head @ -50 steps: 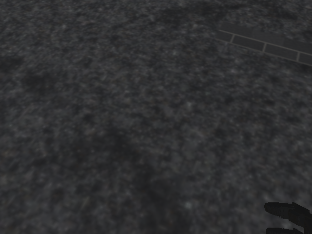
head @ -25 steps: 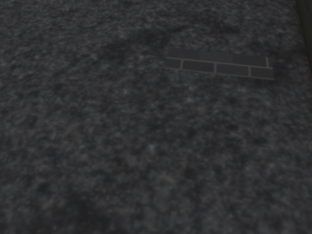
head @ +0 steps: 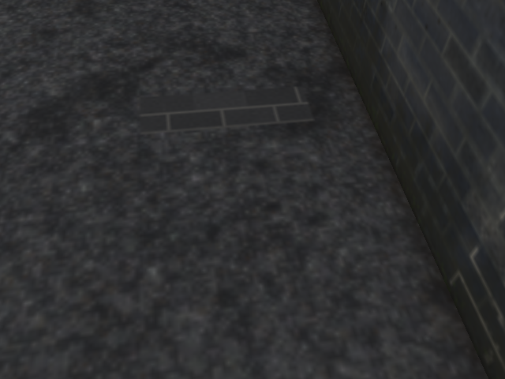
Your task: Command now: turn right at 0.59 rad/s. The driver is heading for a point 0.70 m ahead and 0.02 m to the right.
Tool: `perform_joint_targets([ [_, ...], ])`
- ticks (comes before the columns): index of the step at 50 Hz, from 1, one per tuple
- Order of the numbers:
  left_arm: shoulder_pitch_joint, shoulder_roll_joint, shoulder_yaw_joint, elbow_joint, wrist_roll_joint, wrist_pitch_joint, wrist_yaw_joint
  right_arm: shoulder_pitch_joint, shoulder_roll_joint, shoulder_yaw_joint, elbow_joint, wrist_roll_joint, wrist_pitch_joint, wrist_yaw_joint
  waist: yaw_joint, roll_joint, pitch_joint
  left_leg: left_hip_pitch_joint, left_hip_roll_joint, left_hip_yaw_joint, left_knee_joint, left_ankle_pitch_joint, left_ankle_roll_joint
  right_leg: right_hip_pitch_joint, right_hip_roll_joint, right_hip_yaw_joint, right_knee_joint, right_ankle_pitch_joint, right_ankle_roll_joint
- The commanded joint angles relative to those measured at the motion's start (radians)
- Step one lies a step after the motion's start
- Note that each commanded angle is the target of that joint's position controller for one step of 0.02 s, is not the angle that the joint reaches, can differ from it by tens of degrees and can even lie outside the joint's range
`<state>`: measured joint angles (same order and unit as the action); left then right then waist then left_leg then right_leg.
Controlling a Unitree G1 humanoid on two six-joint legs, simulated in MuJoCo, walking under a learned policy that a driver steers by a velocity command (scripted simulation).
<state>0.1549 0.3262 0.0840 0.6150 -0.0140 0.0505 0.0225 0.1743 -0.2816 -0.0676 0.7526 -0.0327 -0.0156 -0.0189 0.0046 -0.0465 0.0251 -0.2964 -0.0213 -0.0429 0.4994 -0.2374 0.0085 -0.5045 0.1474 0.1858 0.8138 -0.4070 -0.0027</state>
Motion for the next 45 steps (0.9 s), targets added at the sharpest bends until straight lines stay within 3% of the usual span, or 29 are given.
perform_joint_targets([
  [1,0.091,0.148,0.056,-0.027,0.003,-0.005,0.003,-0.115,-0.112,-0.025,-0.119,0.012,-0.019,-0.012,0.05,0.153,-0.078,0.13,0.305,-0.243,-0.169,0.321,0.174,-0.122,-0.063,-0.024,0.372,-0.053,0.052],
  [2,0.095,0.122,0.048,-0.024,0.004,0.004,0.003,-0.103,-0.104,-0.02,-0.118,0.026,-0.018,-0.015,0.035,0.152,-0.068,0.152,0.292,-0.203,-0.159,0.359,0.172,-0.151,-0.07,-0.031,0.434,-0.021,0.07],
  [5,0.021,0.078,0.029,-0.063,-0.014,0.008,-0.004,-0.039,-0.119,-0.021,-0.111,0.017,-0.001,-0.024,-0.012,0.185,-0.057,0.211,0.258,-0.101,-0.165,0.4,0.189,-0.181,-0.101,-0.104,0.374,0.032,0.104],
  [9,-0.04,0.06,0.016,-0.101,-0.007,0.004,-0.005,0.013,-0.167,-0.038,-0.103,0.018,0.016,-0.028,-0.059,0.228,-0.088,0.282,0.3,-0.072,-0.153,0.432,0.203,-0.109,-0.154,-0.149,0.173,-0.018,0.12],
  [11,-0.042,0.041,0.005,-0.107,0.0,0.003,-0.008,0.001,-0.189,-0.044,-0.101,0.027,0.017,-0.018,-0.056,0.24,-0.094,0.227,0.302,-0.043,-0.148,0.44,0.206,0.006,-0.156,-0.185,0.055,-0.051,0.101],
  [12,-0.032,0.054,0.008,-0.104,0.005,0.005,-0.013,-0.005,-0.206,-0.05,-0.097,0.027,0.013,-0.01,-0.051,0.251,-0.1,0.211,0.298,-0.032,-0.134,0.45,0.206,0.057,-0.149,-0.196,0.0,-0.052,0.095],
  [15,0.023,0.059,0.011,-0.077,0.002,0.009,-0.021,-0.029,-0.2,-0.045,-0.089,0.053,0.006,0.004,-0.017,0.248,-0.105,0.187,0.296,-0.028,-0.078,0.433,0.186,0.194,-0.127,-0.226,-0.262,0.097,0.048],
  [16,0.06,0.06,0.012,-0.056,0.003,0.008,-0.022,-0.026,-0.182,-0.038,-0.08,0.063,0.004,0.005,0.005,0.23,-0.103,0.148,0.279,-0.013,-0.044,0.405,0.153,0.289,-0.112,-0.236,-0.412,0.225,0.019],
  [17,0.084,0.079,0.015,-0.051,-0.001,0.005,-0.018,0.027,-0.141,-0.022,-0.062,0.052,-0.002,0.008,0.002,0.161,-0.121,0.059,0.246,0.021,0.012,0.276,0.081,0.43,-0.152,-0.174,-0.475,0.368,-0.01],
  [18,0.107,0.153,0.024,-0.065,0.009,0.005,-0.003,0.044,-0.058,0.009,-0.081,-0.002,-0.008,0.017,-0.025,-0.089,-0.181,-0.129,0.16,0.111,0.22,-0.1,-0.024,0.606,-0.385,0.102,-0.448,0.719,-0.079],
  [19,0.067,0.168,0.018,-0.071,0.036,-0.009,-0.006,0.004,-0.065,0.008,-0.11,-0.001,-0.009,0.01,-0.014,-0.225,-0.161,-0.228,0.089,0.079,0.366,-0.439,-0.077,0.481,-0.553,0.229,-0.435,0.845,-0.285],
  [20,0.062,0.13,0.009,-0.07,0.047,-0.03,-0.016,-0.027,-0.144,-0.014,-0.107,0.017,-0.002,0.0,0.032,-0.149,-0.157,-0.213,0.104,0.02,0.493,-0.439,-0.095,0.414,-0.526,0.201,-0.46,0.744,-0.33],
  [21,0.027,0.105,-0.002,-0.053,0.046,-0.045,-0.019,-0.024,-0.155,-0.022,-0.097,0.031,0.005,-0.002,0.01,-0.136,-0.123,-0.213,0.106,0.002,0.539,-0.386,-0.093,0.383,-0.457,0.12,-0.465,0.665,-0.282],
  [22,-0.013,0.11,-0.002,-0.058,0.04,-0.053,-0.017,-0.027,-0.141,-0.02,-0.082,0.023,0.013,-0.01,0.0,-0.096,-0.102,-0.222,0.103,-0.001,0.535,-0.343,-0.094,0.372,-0.416,0.082,-0.464,0.605,-0.24],
  [23,-0.041,0.102,-0.008,-0.054,0.028,-0.058,-0.014,-0.017,-0.143,-0.021,-0.074,0.014,0.023,-0.017,-0.009,-0.101,-0.083,-0.211,0.101,-0.008,0.533,-0.293,-0.105,0.348,-0.403,0.058,-0.458,0.65,-0.226],
  [25,-0.052,0.076,-0.021,-0.043,0.029,-0.057,-0.008,0.025,-0.115,-0.012,-0.06,0.017,0.028,-0.018,-0.033,-0.101,-0.098,-0.13,0.081,0.003,0.493,-0.235,-0.119,0.312,-0.368,0.002,-0.446,0.712,-0.219],
  [28,-0.04,0.062,-0.027,-0.028,0.029,-0.049,-0.005,0.004,-0.074,0.009,-0.062,0.023,0.027,-0.014,-0.009,-0.112,-0.101,-0.055,0.07,0.023,0.289,-0.21,-0.118,0.326,-0.346,-0.011,-0.431,0.629,-0.215],
  [30,0.022,0.078,-0.022,-0.001,0.03,-0.04,0.0,-0.004,-0.085,0.013,-0.057,0.029,0.02,-0.005,0.029,-0.117,-0.105,-0.008,0.043,0.064,0.168,-0.169,-0.106,0.325,-0.337,0.029,-0.499,0.183,-0.218],
  [31,0.029,0.115,-0.011,0.005,0.016,-0.035,-0.001,-0.003,-0.094,0.012,-0.06,0.034,0.017,-0.001,0.024,-0.132,-0.067,-0.004,0.026,0.083,0.121,-0.158,-0.086,0.3,-0.341,0.084,-0.53,-0.031,-0.218],
  [32,0.03,0.139,-0.005,0.009,0.005,-0.031,0.001,0.006,-0.109,0.009,-0.056,0.036,0.01,0.003,0.019,-0.132,-0.033,0.011,0.012,0.102,0.073,-0.149,-0.059,0.267,-0.349,0.121,-0.553,-0.175,-0.213],
  [34,0.021,0.125,-0.01,0.013,-0.001,-0.033,0.001,0.059,-0.105,0.011,-0.032,0.035,-0.009,0.009,-0.017,-0.095,0.009,0.121,0.006,0.103,-0.051,-0.112,0.011,0.172,-0.334,0.136,-0.553,-0.285,-0.179],
  [35,-0.002,0.094,-0.019,0.009,0.001,-0.042,-0.001,0.117,-0.108,0.01,-0.012,0.033,-0.019,0.01,-0.047,-0.072,0.004,0.215,0.04,0.052,-0.074,-0.104,0.051,0.1,-0.312,0.119,-0.504,-0.266,-0.148],
  [36,-0.066,0.038,-0.034,-0.022,0.009,-0.058,-0.006,0.197,-0.15,0.001,0.01,0.032,-0.029,0.008,-0.083,0.008,-0.003,0.302,0.131,-0.076,-0.104,-0.188,0.11,-0.024,-0.249,0.023,-0.362,-0.203,-0.092],
  [37,-0.114,-0.006,-0.043,-0.063,0.005,-0.081,-0.014,0.254,-0.215,-0.02,0.03,0.03,-0.039,0.016,-0.097,0.196,0.011,0.306,0.259,-0.318,-0.24,-0.432,0.199,-0.138,-0.106,-0.184,-0.1,-0.12,-0.021],
  [38,-0.174,0.052,-0.029,-0.092,-0.017,-0.102,-0.017,0.241,-0.239,-0.029,0.012,0.017,-0.052,0.023,-0.13,0.262,0.098,0.292,0.406,-0.561,-0.381,-0.498,0.289,-0.289,-0.13,-0.17,0.072,-0.17,-0.008],
  [39,-0.153,0.086,-0.013,-0.087,-0.034,-0.117,-0.023,0.21,-0.2,-0.019,0.001,0.01,-0.063,0.015,-0.101,0.213,0.131,0.3,0.414,-0.561,-0.382,-0.468,0.293,-0.357,-0.183,-0.107,0.192,-0.124,-0.012],
  [41,-0.079,0.088,-0.007,-0.059,-0.015,-0.128,-0.035,0.169,-0.162,-0.01,-0.016,0.03,-0.071,0.009,-0.063,0.177,0.099,0.365,0.343,-0.416,-0.358,-0.327,0.243,-0.404,-0.221,-0.111,0.241,0.006,-0.012],
  [43,-0.086,0.062,-0.012,-0.056,0.003,-0.136,-0.049,0.16,-0.143,0.001,-0.025,0.028,-0.062,0.005,-0.066,0.149,0.073,0.321,0.277,-0.261,-0.368,-0.121,0.21,-0.318,-0.235,-0.153,0.174,0.123,0.007],
  [45,-0.102,0.019,-0.027,-0.061,0.004,-0.136,-0.063,0.147,-0.148,0.002,-0.035,0.031,-0.053,0.008,-0.073,0.161,0.054,0.229,0.21,-0.124,-0.361,0.019,0.187,-0.158,-0.216,-0.207,0.027,0.214,0.027],
])
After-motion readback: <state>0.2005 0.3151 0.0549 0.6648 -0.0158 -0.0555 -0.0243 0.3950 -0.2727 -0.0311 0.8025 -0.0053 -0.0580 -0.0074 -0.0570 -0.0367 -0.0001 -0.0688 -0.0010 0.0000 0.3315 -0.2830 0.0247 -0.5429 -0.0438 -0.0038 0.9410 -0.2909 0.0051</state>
